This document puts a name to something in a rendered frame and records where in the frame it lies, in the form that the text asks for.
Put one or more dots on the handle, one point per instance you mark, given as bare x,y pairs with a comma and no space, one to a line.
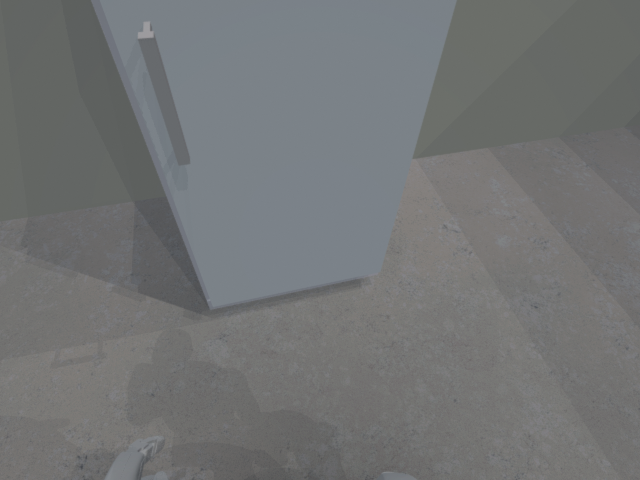
163,93

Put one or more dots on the fridge door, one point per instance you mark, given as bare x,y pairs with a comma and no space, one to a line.
300,117

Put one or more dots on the robot left hand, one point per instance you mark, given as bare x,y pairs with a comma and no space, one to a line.
129,465

